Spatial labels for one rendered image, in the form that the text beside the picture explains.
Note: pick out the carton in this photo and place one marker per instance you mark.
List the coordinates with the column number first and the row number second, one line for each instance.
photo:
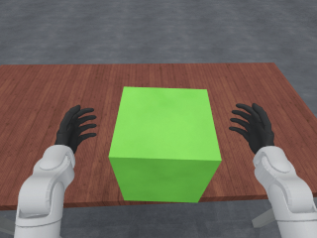
column 164, row 146

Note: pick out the table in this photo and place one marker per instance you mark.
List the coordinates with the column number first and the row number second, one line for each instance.
column 35, row 97

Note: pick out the right robot forearm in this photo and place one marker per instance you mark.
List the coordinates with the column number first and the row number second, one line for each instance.
column 290, row 196

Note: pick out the left robot hand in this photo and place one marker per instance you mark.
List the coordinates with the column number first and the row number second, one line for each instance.
column 69, row 130

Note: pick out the left robot forearm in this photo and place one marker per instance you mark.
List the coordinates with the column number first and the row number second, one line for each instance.
column 41, row 196

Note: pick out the right robot hand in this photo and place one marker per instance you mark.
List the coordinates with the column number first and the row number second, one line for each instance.
column 259, row 133

